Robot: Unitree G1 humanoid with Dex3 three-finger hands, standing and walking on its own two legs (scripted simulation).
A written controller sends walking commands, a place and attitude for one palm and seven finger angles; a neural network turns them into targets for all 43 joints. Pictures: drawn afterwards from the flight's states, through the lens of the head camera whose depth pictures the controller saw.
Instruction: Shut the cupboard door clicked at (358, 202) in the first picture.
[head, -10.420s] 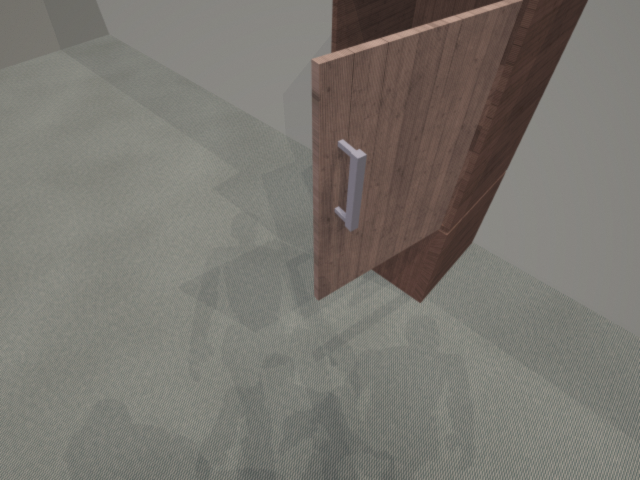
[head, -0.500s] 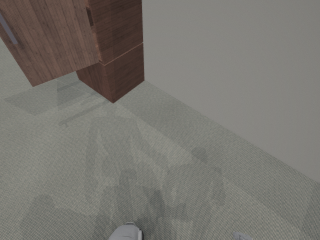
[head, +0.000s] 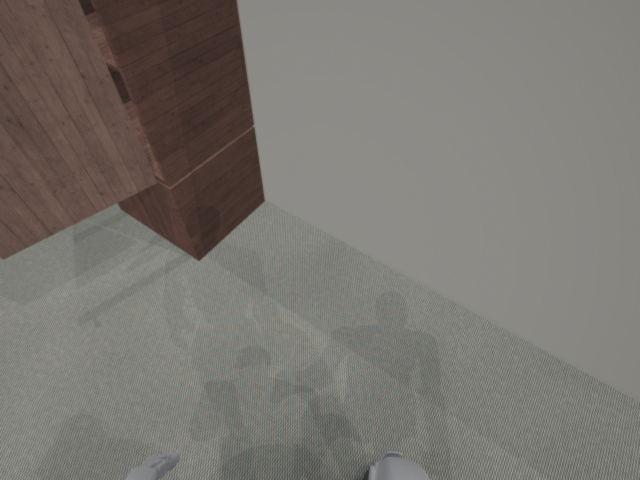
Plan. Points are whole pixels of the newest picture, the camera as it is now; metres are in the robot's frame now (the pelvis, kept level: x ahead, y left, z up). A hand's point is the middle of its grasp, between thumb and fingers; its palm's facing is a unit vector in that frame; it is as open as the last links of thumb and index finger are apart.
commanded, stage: walk to a spot facing it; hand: left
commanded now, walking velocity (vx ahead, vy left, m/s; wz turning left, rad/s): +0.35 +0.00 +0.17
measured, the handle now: out of the picture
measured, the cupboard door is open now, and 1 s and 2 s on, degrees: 77 77 77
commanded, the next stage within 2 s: turn to face it in 0.24 s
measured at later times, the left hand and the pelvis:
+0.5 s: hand (196, 467) +0.17 +0.19 -0.19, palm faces +0.25 -0.95 -0.19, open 7.2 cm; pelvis +0.21 +0.00 -0.02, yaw +12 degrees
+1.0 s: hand (184, 349) +0.34 +0.24 -0.16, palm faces +0.42 -0.87 -0.25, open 7.4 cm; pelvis +0.31 +0.00 -0.01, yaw +26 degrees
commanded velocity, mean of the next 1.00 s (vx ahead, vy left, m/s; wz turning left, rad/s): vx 0.07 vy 0.00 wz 0.52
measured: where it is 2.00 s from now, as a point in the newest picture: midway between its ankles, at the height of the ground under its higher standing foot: (291, 403)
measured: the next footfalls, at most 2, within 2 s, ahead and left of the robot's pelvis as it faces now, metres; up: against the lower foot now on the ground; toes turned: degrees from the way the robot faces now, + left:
right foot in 0.08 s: +0.16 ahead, -0.14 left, +0.00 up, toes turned -7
left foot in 0.52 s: +0.33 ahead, +0.12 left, +0.00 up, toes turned +20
